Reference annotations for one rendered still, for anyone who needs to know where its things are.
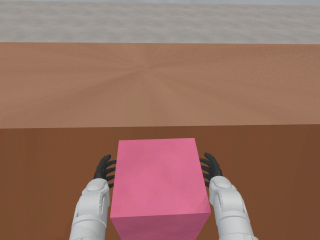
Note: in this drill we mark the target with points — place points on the robot left hand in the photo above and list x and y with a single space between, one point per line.
101 170

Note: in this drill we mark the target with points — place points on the robot right forearm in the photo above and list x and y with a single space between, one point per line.
230 212

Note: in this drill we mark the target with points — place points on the robot right hand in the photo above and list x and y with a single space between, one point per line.
213 169

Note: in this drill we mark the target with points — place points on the carton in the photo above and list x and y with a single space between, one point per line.
159 191

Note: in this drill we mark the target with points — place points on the robot left forearm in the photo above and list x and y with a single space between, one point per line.
91 212

